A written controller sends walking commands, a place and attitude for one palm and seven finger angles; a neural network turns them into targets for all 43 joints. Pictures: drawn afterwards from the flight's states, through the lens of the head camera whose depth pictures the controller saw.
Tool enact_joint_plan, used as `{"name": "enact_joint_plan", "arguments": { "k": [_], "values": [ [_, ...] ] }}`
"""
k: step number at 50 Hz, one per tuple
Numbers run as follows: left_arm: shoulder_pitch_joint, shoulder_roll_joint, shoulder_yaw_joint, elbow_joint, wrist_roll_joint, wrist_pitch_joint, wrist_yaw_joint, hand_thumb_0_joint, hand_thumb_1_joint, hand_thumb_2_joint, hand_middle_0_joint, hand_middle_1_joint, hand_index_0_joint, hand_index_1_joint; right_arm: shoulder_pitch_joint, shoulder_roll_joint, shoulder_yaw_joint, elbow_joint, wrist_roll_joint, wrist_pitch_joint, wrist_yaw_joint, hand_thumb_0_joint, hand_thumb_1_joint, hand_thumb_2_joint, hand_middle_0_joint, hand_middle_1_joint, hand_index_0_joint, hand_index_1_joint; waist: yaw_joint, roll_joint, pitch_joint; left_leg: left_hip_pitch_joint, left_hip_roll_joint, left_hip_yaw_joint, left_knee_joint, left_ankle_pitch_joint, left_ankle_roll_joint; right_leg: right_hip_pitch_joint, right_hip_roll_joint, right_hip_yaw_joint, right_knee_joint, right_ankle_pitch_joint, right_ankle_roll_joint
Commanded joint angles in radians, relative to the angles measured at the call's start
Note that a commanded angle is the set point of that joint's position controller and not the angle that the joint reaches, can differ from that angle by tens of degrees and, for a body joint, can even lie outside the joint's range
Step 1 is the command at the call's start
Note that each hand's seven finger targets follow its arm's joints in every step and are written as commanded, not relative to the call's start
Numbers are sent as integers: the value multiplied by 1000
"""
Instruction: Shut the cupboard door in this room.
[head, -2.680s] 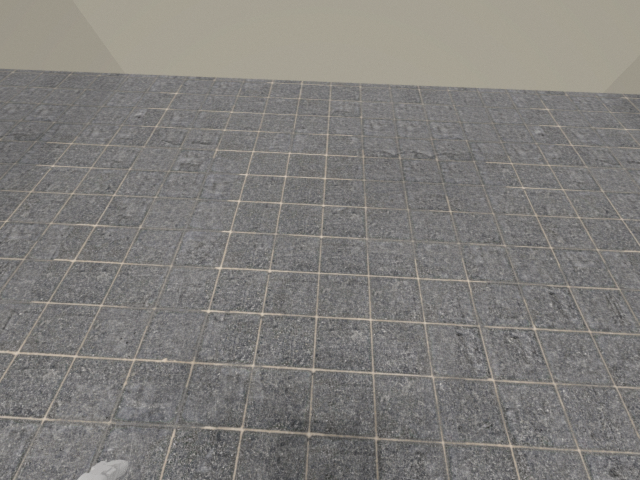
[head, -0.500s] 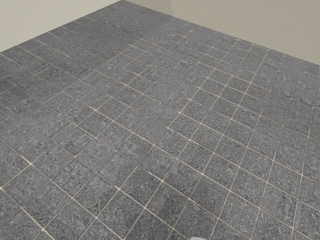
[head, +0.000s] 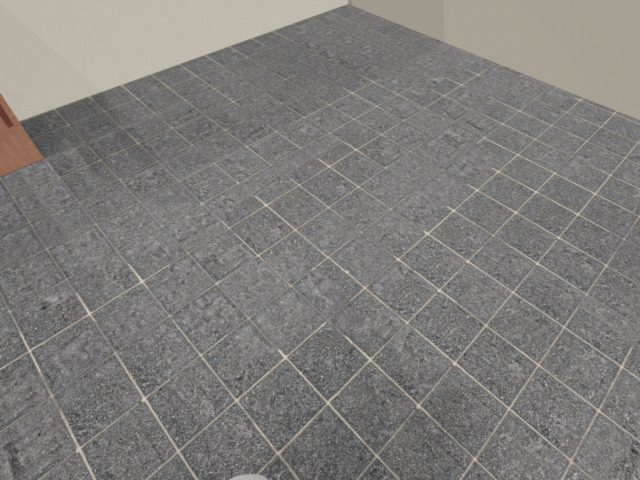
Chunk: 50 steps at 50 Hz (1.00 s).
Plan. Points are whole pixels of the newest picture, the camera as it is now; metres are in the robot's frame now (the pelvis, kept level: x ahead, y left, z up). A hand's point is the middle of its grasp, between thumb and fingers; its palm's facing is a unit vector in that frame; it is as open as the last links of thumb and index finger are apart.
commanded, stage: turn or walk to find it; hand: left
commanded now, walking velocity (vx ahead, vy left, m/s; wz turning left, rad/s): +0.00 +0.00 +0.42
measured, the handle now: out of the picture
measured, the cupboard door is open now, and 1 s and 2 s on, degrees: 87 87 87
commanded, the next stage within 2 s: stand and wait in 0.34 s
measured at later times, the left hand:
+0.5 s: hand out of the picture +0.03 +0.23 -0.16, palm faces +0.19 -0.95 -0.25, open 7.3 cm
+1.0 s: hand out of the picture -0.11 +0.20 -0.18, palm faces +0.31 -0.93 -0.20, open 7.3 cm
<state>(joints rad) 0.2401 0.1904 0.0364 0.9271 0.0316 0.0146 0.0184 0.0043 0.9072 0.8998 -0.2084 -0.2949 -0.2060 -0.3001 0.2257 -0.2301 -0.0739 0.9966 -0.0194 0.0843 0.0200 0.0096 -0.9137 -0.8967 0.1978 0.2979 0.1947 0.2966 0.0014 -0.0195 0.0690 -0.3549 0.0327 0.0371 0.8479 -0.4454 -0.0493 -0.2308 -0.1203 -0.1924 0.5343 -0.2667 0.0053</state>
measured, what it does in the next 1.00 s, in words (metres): steps on the spot: left foot, then right foot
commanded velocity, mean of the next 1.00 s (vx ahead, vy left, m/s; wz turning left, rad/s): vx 0.00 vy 0.00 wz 0.18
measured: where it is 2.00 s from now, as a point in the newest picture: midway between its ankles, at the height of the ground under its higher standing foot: outside the picture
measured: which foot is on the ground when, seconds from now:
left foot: up 0.00-0.06, down 0.08-0.56, up 0.58-0.88, down 0.90-1.00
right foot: down 0.00-0.08, up 0.10-0.52, down 0.54-1.00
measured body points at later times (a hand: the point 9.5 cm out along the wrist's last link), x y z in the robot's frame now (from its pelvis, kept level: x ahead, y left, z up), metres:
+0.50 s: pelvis -0.03 +0.02 +0.00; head -0.01 +0.02 +0.45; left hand +0.02 +0.28 -0.14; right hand +0.07 -0.21 -0.15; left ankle -0.01 +0.13 -0.74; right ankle -0.02 -0.10 -0.72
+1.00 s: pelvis -0.05 +0.02 +0.00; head -0.04 +0.04 +0.45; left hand -0.12 +0.25 -0.17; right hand +0.04 -0.19 -0.15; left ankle -0.10 +0.13 -0.74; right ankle -0.02 -0.09 -0.73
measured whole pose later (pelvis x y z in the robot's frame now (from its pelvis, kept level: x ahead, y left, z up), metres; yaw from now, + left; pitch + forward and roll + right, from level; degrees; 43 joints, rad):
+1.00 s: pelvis -0.05 +0.02 +0.00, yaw +14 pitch -2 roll +1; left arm 0.28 0.19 0.03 1.09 0.01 0.04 0.03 0.00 0.92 0.90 -0.20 -0.29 -0.20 -0.30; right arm 0.22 -0.16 -0.03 1.09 -0.02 0.02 -0.02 0.01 -0.91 -0.90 0.20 0.30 0.20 0.30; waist 0.04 -0.05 0.05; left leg -0.17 0.00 0.05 0.50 -0.30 0.01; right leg -0.24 -0.07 -0.09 0.58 -0.35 0.02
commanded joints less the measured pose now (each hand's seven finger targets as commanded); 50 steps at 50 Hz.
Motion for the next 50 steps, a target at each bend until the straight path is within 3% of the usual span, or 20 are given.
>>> {"name": "enact_joint_plan", "arguments": {
  "k": [1, 2, 3, 4, 5, 7, 10, 18, 23, 25, 26, 27, 28, 30, 33, 41, 44, 46, 47, 50],
  "values": [
    [22, 228, 67, -35, -3, -4, 16, 0, 900, 900, -200, -300, -200, -300, 7, -56, -3, -80, 10, -53, -9, 0, -900, -900, 200, 300, 200, 300, -2, -154, -91, 112, -12, 56, -303, 120, 12, 36, -213, 118, -46, 324, -84],
    [16, 208, 64, -41, -12, 4, 12, 0, 900, 900, -200, -300, -200, -300, 54, -88, -9, -68, 8, -61, -8, 0, -900, -900, 200, 300, 200, 300, -30, -61, -112, 225, 14, 26, -424, 242, 24, -45, -180, 69, 56, 229, -31],
    [29, 149, 56, -69, -20, 13, 6, 0, 900, 900, -200, -300, -200, -300, 75, -182, -27, -73, -2, -70, -12, 0, -900, -900, 200, 300, 200, 300, -35, 217, -117, 308, 225, -275, -510, 409, 112, -247, -56, 8, 252, -75, 44],
    [-18, 111, 41, -104, -14, 17, 3, 0, 900, 900, -200, -300, -200, -300, 101, -253, -43, -78, -3, -66, -16, 0, -900, -900, 200, 300, 200, 300, -57, 323, -96, 265, 381, -425, -562, 562, 225, -338, 11, 50, 437, -375, 66],
    [-75, 122, 42, -99, -8, 30, 10, 0, 900, 900, -200, -300, -200, -300, 110, -234, -43, -60, -5, -71, -28, 0, -900, -900, 200, 300, 200, 300, -77, 285, -94, 194, 350, -413, -579, 453, 238, -325, 4, 142, 537, -336, 55],
    [-81, 132, 52, -70, -10, 29, -1, 0, 900, 900, -200, -300, -200, -300, 5, -179, -24, -84, -6, -72, -39, 0, -900, -900, 200, 300, 200, 300, -33, 200, -27, 115, 266, -332, -579, 345, 213, -334, -4, 182, 601, -200, 55],
    [-17, 125, 50, -31, -11, 26, -8, 0, 900, 900, -200, -300, -200, -300, -25, -157, -13, -94, 0, -83, -43, 0, -900, -900, 200, 300, 200, 300, -8, 156, -60, 178, 191, -242, -553, 486, 196, -299, 13, 166, 561, -122, 70],
    [-74, 100, 39, -65, -18, 20, 1, 0, 900, 900, -200, -300, -200, -300, 40, -163, -26, -83, -6, -74, -43, 0, -900, -900, 200, 300, 200, 300, -45, 135, -110, 272, 208, -341, -519, 571, 239, -242, 57, 174, 343, -193, 72],
    [-11, 80, 24, -32, -22, 9, 10, 0, 900, 900, -200, -300, -200, -300, 13, -142, -19, -71, -8, -71, -41, 0, -900, -900, 200, 300, 200, 300, -15, 140, -121, 190, 176, -342, -503, 554, 217, -60, 91, 160, 117, -133, 45],
    [51, 86, 19, 1, -20, -3, 16, 0, 900, 900, -200, -300, -200, -300, -4, -118, -10, -63, 2, -72, -38, 0, -900, -900, 200, 300, 200, 300, 21, 105, -124, 95, 129, -303, -453, 442, 164, 104, 79, 157, -108, 36, 40],
    [65, 121, 21, 9, -14, -14, 22, 0, 900, 900, -200, -300, -200, -300, 4, -77, -3, -57, 12, -76, -33, 0, -900, -900, 200, 300, 200, 300, 24, 8, -118, 9, 72, -243, -380, 328, 112, 190, 2, 245, -204, 80, 22],
    [45, 180, 24, 12, -8, -24, 26, 0, 900, 900, -200, -300, -200, -300, 16, -21, 13, -65, 18, -75, -29, 0, -900, -900, 200, 300, 200, 300, 4, -176, -86, -87, -34, -130, -289, 126, 52, 187, -178, 439, -263, 61, -50],
    [29, 209, 32, -9, -9, -25, 22, 0, 900, 900, -200, -300, -200, -300, -12, -42, 9, -76, 6, -60, -32, 0, -900, -900, 200, 300, 200, 300, 26, -277, -34, -84, -60, -104, -172, -35, 37, 49, -273, 537, -335, -3, -140],
    [-27, 167, 23, -6, -10, -23, 19, 0, 900, 900, -200, -300, -200, -300, -11, -60, -1, -38, -1, -43, -29, 0, -900, -900, 200, 300, 200, 300, 2, -185, 41, -46, -30, -113, -15, 1, 43, -78, -210, 474, -351, -50, -167],
    [-31, 139, 17, 5, -13, -26, 14, 0, 900, 900, -200, -300, -200, -300, 39, -32, 2, 8, 4, -44, -25, 0, -900, -900, 200, 300, 200, 300, -15, -104, 9, -36, -21, -60, 51, 54, 26, -6, -129, 304, -273, 176, -139],
    [68, 160, 37, 66, -3, -21, 23, 0, 900, 900, -200, -300, -200, -300, -6, 1, 16, 9, 13, -58, -34, 0, -900, -900, 200, 300, 200, 300, 29, -127, -61, 33, -8, -2, -207, 16, 12, 125, -166, 286, -164, 448, -163],
    [41, 123, 25, 79, -22, -15, 21, 0, 900, 900, -200, -300, -200, -300, 90, -20, 24, 63, 11, -80, -41, 0, -900, -900, 200, 300, 200, 300, -12, -57, -106, 281, 29, -31, -494, 314, 33, 10, -74, 210, -58, 295, -61],
    [69, 54, 8, 80, -20, -7, 16, 0, 900, 900, -200, -300, -200, -300, 57, -105, 14, 48, 4, -87, -45, 0, -900, -900, 200, 300, 200, 300, 15, 160, -96, 253, 232, -199, -501, 514, 120, -50, 25, 122, 5, -21, 8],
    [31, 44, -1, 91, -21, 0, 16, 0, 900, 900, -200, -300, -200, -300, 36, -92, 20, 59, 3, -92, -53, 0, -900, -900, 200, 300, 200, 300, 3, 218, -53, 197, 236, -227, -563, 512, 148, -47, 43, 104, 49, -94, 29],
    [46, 43, -9, 134, -19, 10, 11, 0, 900, 900, -200, -300, -200, -300, 2, -69, 33, 72, 4, -97, -67, 0, -900, -900, 200, 300, 200, 300, 18, 187, -5, 170, 207, -173, -559, 605, 171, -34, 32, 142, 101, -131, 26]
  ]
}}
